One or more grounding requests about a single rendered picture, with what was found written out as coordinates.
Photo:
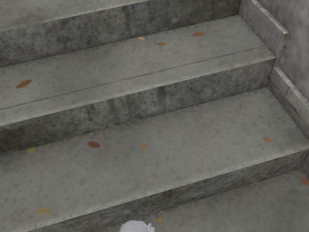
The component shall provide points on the left robot thigh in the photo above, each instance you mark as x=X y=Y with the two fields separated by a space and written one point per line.
x=137 y=226

